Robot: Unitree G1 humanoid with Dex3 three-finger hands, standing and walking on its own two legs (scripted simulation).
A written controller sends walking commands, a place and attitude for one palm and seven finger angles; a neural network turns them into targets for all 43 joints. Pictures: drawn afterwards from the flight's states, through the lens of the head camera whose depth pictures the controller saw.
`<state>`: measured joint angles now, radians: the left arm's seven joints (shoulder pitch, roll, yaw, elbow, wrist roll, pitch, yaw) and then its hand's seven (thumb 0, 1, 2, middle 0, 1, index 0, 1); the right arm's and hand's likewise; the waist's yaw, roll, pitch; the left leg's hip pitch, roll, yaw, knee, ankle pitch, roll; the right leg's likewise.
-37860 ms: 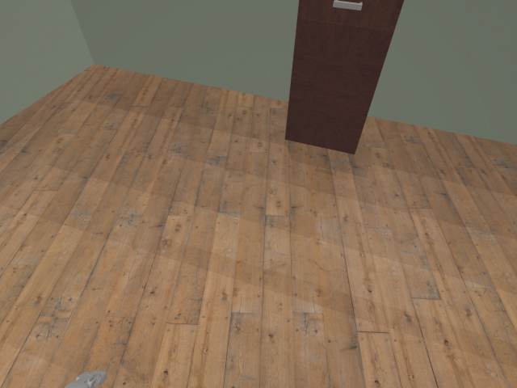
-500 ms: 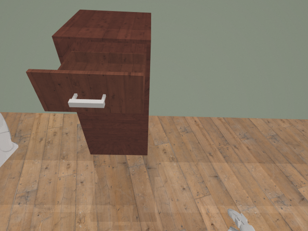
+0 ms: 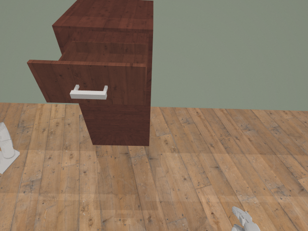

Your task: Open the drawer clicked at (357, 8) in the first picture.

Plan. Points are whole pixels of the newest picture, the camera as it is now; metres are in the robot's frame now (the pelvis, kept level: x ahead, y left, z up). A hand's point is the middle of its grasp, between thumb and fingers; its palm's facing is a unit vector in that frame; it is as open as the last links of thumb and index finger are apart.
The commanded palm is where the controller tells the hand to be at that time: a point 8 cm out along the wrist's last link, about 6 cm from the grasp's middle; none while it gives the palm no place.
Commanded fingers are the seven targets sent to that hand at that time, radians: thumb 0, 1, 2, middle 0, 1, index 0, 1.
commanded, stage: stop stepping back and stand still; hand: left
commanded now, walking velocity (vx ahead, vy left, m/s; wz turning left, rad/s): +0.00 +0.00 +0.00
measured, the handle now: (90, 91) +0.56 +0.26 +0.04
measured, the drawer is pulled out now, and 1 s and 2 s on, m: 0.30 0.30 0.30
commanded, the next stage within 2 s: let the arm hang, fingers relaxed in 0.80 s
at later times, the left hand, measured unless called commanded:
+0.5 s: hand (9, 147) +0.21 +0.27 +0.20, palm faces +0.39 -0.82 -0.42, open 7.4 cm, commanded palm +0.15 +0.31 +0.23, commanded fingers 0.00 0.90 0.90 -0.20 -0.30 -0.20 -0.30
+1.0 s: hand (35, 178) +0.22 +0.28 +0.07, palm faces +0.19 -0.86 -0.48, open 7.4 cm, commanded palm none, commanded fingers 0.00 0.90 0.90 -0.20 -0.30 -0.20 -0.30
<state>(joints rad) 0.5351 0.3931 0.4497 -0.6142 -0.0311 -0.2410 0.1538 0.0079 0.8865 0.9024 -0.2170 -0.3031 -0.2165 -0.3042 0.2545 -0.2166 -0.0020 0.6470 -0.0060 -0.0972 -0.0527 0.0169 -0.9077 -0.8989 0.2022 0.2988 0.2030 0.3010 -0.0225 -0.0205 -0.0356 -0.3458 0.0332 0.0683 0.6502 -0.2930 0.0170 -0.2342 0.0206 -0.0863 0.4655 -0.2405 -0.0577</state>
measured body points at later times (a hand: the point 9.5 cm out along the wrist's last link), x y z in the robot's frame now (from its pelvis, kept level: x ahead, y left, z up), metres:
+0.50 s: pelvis +0.01 +0.03 +0.00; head +0.02 +0.05 +0.45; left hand +0.19 +0.31 +0.22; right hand +0.18 -0.19 -0.07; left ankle +0.03 +0.12 -0.74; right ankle +0.01 -0.08 -0.74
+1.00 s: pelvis -0.01 +0.04 -0.01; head -0.01 +0.02 +0.44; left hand +0.20 +0.33 +0.09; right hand +0.15 -0.21 -0.11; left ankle +0.03 +0.12 -0.74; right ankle +0.01 -0.08 -0.74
